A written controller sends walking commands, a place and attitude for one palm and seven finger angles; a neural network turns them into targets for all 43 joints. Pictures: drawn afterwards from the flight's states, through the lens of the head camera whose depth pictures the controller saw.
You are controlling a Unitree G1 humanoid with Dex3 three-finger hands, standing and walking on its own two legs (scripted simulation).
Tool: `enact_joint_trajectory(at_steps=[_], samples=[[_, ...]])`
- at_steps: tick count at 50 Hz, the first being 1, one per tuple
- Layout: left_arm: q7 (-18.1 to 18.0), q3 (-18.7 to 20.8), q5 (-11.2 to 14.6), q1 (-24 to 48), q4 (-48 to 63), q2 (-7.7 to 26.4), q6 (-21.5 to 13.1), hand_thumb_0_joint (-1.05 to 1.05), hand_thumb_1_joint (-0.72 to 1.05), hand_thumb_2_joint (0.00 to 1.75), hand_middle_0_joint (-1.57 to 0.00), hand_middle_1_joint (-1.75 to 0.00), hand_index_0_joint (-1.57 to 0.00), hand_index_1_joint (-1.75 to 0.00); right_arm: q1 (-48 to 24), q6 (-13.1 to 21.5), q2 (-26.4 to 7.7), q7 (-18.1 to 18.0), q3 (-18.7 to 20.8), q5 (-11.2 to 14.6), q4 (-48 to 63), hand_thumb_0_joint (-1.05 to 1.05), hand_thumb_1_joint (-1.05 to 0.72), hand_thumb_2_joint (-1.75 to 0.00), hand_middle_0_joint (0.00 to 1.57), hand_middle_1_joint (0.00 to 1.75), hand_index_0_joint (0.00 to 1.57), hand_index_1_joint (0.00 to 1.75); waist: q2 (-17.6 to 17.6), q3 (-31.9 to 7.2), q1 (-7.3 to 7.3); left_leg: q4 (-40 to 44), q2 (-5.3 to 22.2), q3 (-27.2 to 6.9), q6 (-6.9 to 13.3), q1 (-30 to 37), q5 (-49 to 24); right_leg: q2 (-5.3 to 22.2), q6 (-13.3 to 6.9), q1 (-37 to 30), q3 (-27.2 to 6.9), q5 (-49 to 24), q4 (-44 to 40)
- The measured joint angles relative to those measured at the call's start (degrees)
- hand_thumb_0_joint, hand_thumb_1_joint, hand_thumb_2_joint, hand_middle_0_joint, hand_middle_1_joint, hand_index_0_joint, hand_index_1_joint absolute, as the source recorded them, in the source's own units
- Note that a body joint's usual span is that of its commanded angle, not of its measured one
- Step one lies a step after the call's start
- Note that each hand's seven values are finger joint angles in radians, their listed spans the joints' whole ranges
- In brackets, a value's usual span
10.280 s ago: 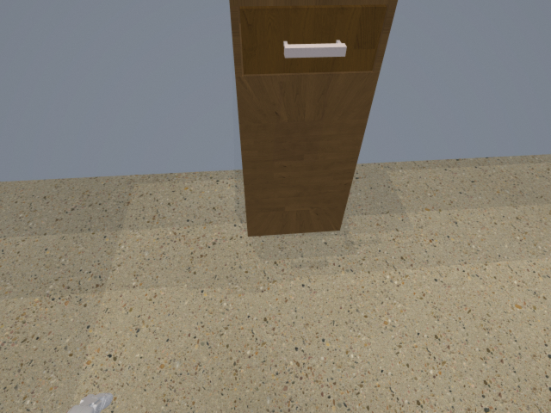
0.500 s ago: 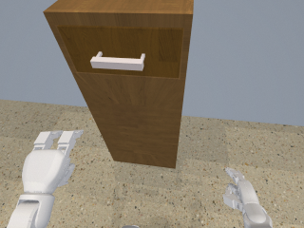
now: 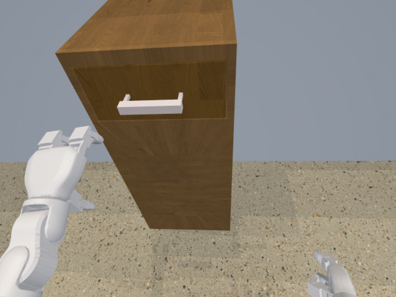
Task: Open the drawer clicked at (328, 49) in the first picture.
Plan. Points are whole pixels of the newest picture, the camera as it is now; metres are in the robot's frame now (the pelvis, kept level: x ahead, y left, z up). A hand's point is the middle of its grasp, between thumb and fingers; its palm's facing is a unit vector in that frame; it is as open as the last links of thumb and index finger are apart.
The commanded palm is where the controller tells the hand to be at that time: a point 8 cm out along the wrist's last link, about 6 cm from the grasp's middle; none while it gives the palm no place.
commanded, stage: raise the hand with hooked fingers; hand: left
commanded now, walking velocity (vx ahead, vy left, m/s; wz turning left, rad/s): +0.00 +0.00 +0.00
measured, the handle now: (152, 102) +0.55 +0.20 +0.10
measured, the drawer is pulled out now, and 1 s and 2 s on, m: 0.00 0.00 0.00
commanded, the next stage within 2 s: move the hooked fingers above the handle in 0.86 s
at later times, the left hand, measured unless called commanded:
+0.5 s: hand (54, 132) +0.30 +0.28 +0.22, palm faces +0.14 -0.04 -0.99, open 13.9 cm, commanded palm +0.26 +0.27 +0.27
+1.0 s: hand (86, 150) +0.29 +0.23 +0.19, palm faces +0.06 -0.04 -1.00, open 13.9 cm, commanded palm +0.26 +0.24 +0.27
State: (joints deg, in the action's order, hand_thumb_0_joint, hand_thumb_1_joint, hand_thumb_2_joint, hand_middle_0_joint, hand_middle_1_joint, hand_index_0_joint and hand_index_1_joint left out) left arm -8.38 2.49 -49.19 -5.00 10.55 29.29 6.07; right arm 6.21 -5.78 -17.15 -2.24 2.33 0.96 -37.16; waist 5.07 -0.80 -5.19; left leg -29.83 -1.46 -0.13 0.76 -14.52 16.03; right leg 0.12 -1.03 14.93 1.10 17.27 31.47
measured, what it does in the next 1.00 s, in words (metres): stands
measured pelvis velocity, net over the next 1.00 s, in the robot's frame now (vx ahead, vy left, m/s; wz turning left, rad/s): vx -0.03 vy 0.00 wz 0.00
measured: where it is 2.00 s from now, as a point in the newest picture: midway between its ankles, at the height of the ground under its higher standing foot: outside the picture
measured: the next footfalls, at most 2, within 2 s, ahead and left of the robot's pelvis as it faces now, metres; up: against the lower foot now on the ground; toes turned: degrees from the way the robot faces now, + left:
none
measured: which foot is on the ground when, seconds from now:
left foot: down 0.00-1.00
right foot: down 0.00-1.00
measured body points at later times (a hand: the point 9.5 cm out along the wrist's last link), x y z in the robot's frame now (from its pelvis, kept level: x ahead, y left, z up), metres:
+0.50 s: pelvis -0.02 +0.03 +0.01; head -0.02 -0.01 +0.46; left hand +0.29 +0.28 +0.27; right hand +0.19 -0.17 -0.09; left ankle +0.00 +0.11 -0.73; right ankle -0.01 -0.11 -0.73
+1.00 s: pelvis -0.03 +0.00 +0.01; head -0.03 -0.06 +0.45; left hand +0.28 +0.23 +0.25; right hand +0.20 -0.21 -0.10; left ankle +0.00 +0.11 -0.73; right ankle -0.01 -0.11 -0.73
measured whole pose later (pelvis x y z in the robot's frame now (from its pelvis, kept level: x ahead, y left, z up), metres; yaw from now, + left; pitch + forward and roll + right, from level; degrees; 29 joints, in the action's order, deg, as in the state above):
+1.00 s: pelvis -0.03 +0.00 +0.01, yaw +0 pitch -2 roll +1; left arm 14.4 -2.5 -47.1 14.8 6.1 33.4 10.6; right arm 4.9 -4.9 -16.3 0.2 -2.2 2.2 -35.1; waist 7.2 0.3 -5.1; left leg -23.5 -1.6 -0.4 0.7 -11.1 10.7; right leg 0.3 -1.1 12.1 1.4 12.8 26.4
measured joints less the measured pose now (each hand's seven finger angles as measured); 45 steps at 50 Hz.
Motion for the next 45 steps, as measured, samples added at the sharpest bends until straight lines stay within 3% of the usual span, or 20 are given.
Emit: enact_joint_trajectory(at_steps=[3,6,13,20,26,30,36,41,45], samples=[[3.79,-1.72,0.60,5.39,-2.24,0.17,3.66,0.00,-0.30,0.39,-0.30,-1.08,-0.31,-1.08,-1.46,0.02,1.21,-0.09,-1.16,0.56,0.55,0.01,-0.90,-0.90,0.20,0.30,0.20,0.30,0.42,0.27,0.10,1.60,-0.58,0.09,0.56,1.69,-1.03,0.58,0.56,-1.71,-0.12,-0.98,-1.57],[8.14,-3.81,0.50,9.18,-2.47,0.83,5.07,0.00,-0.37,0.36,-0.31,-1.12,-0.31,-1.12,-2.67,0.01,2.65,0.05,-2.72,0.57,1.48,0.01,-0.90,-0.90,0.20,0.30,0.20,0.30,0.61,0.48,0.21,3.30,-1.06,0.38,1.08,3.36,-2.00,1.04,1.06,-3.28,-0.43,-1.93,-3.13],[15.08,-5.00,0.34,17.22,-2.77,3.98,4.00,0.00,-0.46,0.32,-0.32,-1.18,-0.32,-1.18,-3.87,-0.14,4.59,1.50,-5.56,0.47,2.37,0.01,-0.90,-0.90,0.20,0.30,0.20,0.30,0.73,0.96,-0.39,5.91,-1.60,0.88,1.82,5.61,-3.66,1.56,1.71,-5.53,-0.95,-3.83,-5.96],[20.02,-3.46,1.12,26.37,-7.14,6.10,6.28,0.00,-0.49,0.31,-0.32,-1.20,-0.32,-1.20,-2.21,-0.07,3.72,2.66,-5.89,0.88,1.93,0.01,-0.90,-0.90,0.20,0.30,0.21,0.30,0.38,1.54,-1.27,6.68,-1.97,0.36,2.06,4.81,-5.00,1.94,1.83,-5.10,-0.40,-5.06,-7.02],[23.94,-3.84,1.12,24.85,-5.96,5.65,6.06,0.00,-0.49,0.30,-0.31,-1.20,-0.31,-1.20,-0.10,-0.43,2.14,3.24,-5.11,1.06,2.43,0.01,-0.90,-0.90,0.20,0.30,0.21,0.30,0.60,1.43,-0.73,6.74,-2.02,0.65,2.18,4.01,-5.33,1.99,1.91,-4.06,-0.70,-5.34,-6.79],[24.40,-4.44,1.93,20.94,-3.11,5.44,2.09,0.00,-0.49,0.30,-0.31,-1.20,-0.32,-1.20,0.99,0.42,1.62,3.18,-4.55,0.67,2.59,0.01,-0.90,-0.90,0.20,0.30,0.20,0.30,0.32,1.94,-0.07,6.55,-1.76,0.86,2.02,4.00,-5.23,1.73,1.76,-3.88,-0.91,-5.25,-6.43],[19.54,-2.78,3.58,20.89,-2.27,6.46,-2.75,0.00,-0.49,0.30,-0.32,-1.20,-0.32,-1.20,1.66,1.96,1.52,2.91,-3.54,0.51,0.84,0.01,-0.90,-0.90,0.20,0.30,0.20,0.30,0.00,2.49,-0.36,6.45,-1.04,0.46,1.24,4.01,-5.26,1.02,1.16,-4.05,-0.50,-5.38,-6.58],[16.95,-0.34,3.39,24.51,-5.82,6.24,1.42,0.00,-0.49,0.30,-0.32,-1.20,-0.32,-1.20,0.99,1.57,1.13,3.31,-3.38,1.09,-0.15,0.01,-0.90,-0.90,0.20,0.30,0.20,0.30,0.77,1.99,-0.86,6.74,-0.61,0.00,0.56,3.37,-5.75,0.60,0.60,-3.34,-0.04,-5.58,-6.54],[19.20,-1.45,2.69,24.18,-6.99,4.95,6.32,0.00,-0.49,0.30,-0.31,-1.20,-0.32,-1.20,0.00,0.72,0.64,3.32,-3.76,1.67,0.68,0.01,-0.90,-0.90,0.20,0.30,0.20,0.30,1.87,1.41,-0.65,6.76,-0.45,-0.21,0.27,3.10,-5.86,0.45,0.31,-2.86,0.17,-5.36,-6.05]])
